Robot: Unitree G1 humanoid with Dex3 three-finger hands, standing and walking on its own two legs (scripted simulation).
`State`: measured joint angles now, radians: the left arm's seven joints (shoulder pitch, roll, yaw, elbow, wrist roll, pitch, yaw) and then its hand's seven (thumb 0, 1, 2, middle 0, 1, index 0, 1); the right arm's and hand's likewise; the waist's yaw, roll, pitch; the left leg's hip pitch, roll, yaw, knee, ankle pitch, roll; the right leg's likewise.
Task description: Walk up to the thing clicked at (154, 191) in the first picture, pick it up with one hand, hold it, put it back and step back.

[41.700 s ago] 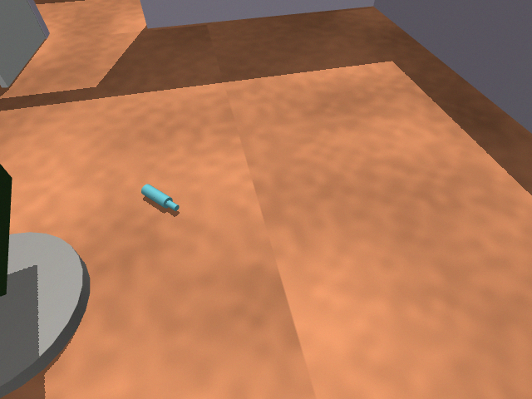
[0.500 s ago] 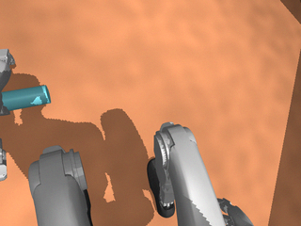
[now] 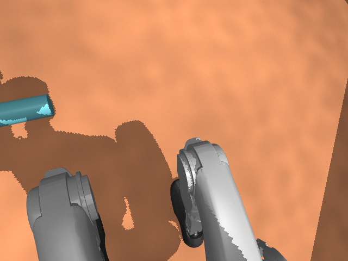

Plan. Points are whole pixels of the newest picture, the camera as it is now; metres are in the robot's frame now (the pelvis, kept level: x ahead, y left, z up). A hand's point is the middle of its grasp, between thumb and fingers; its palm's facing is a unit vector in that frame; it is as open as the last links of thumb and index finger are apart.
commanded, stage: close in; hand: left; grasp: from above
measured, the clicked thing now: (3, 114) +0.47 +0.33 -0.29
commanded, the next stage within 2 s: rest palm in 0.18 s
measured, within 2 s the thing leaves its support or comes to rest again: neither
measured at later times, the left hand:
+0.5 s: hand (0, 109) +0.47 +0.31 -0.21, palm faces -0.47 -0.11 -0.88, open 14.1 cm
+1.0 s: hand (11, 111) +0.47 +0.30 -0.25, palm faces -0.45 -0.14 -0.88, open 14.4 cm
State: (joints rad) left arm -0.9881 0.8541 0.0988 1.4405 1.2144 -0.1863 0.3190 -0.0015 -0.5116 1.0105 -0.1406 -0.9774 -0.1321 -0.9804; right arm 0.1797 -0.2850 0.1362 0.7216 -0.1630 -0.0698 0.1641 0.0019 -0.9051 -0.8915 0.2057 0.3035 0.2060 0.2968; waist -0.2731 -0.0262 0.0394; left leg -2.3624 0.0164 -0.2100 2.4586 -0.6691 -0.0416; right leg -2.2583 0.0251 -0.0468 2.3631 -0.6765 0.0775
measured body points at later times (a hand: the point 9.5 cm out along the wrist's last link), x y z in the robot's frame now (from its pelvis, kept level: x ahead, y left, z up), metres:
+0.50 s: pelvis +0.00 +0.00 -0.01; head +0.26 +0.10 +0.34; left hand +0.49 +0.31 -0.16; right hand +0.04 -0.26 -0.08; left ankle +0.07 +0.14 -0.28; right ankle +0.10 -0.14 -0.28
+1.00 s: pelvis +0.00 +0.01 -0.02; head +0.28 +0.11 +0.32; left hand +0.49 +0.31 -0.20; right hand +0.04 -0.25 -0.08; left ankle +0.07 +0.14 -0.28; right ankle +0.10 -0.14 -0.28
